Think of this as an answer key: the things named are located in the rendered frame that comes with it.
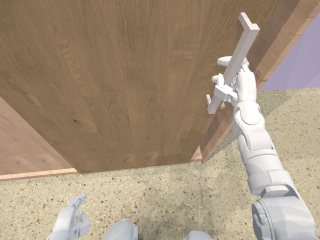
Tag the robot right upper arm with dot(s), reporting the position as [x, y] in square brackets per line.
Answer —
[282, 218]

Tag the wardrobe door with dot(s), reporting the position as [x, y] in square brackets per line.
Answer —
[119, 84]
[22, 149]

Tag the robot left forearm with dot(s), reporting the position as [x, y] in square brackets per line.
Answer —
[59, 235]

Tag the handle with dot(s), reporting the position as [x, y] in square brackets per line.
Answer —
[249, 34]

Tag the robot right forearm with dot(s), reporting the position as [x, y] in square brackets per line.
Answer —
[266, 175]

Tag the robot right hand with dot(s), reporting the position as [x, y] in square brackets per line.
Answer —
[242, 88]

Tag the left robot thigh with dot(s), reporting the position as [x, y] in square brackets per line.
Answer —
[123, 230]

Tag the robot left hand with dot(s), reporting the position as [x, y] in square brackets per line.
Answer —
[67, 219]

